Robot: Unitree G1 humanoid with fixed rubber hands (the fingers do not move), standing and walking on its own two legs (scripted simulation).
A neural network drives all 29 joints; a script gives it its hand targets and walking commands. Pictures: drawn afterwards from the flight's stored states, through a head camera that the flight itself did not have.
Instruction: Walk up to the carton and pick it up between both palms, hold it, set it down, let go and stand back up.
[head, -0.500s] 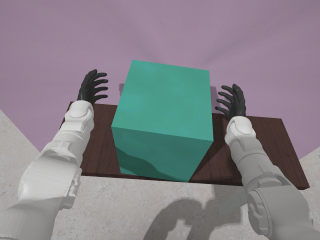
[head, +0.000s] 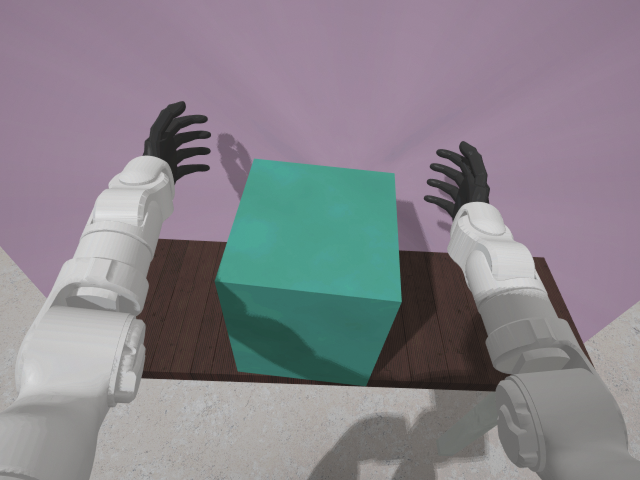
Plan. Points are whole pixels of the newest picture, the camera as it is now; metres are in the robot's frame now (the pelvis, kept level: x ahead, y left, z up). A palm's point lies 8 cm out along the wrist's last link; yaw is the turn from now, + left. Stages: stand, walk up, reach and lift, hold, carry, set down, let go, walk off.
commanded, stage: set down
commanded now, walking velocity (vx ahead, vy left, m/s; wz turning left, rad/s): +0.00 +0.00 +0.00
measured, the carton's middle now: (312, 277) +0.40 +0.01 +0.00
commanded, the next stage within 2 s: none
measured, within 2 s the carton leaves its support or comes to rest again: neither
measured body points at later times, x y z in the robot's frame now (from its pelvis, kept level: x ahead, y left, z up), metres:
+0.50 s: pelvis +0.00 +0.01 +0.00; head +0.03 +0.03 +0.45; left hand +0.39 +0.22 +0.07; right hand +0.35 -0.17 +0.07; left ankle +0.02 +0.11 -0.74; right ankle +0.02 -0.12 -0.74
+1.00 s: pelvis -0.01 +0.01 +0.00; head +0.00 +0.03 +0.45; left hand +0.31 +0.23 +0.02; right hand +0.27 -0.18 +0.02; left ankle +0.02 +0.11 -0.74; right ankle +0.02 -0.12 -0.74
